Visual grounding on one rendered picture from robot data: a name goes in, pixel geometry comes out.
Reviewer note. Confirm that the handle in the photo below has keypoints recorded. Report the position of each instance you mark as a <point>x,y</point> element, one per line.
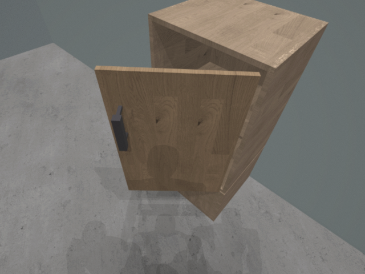
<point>119,130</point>

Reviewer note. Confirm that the cupboard door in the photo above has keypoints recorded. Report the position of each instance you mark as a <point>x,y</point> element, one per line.
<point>183,125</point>

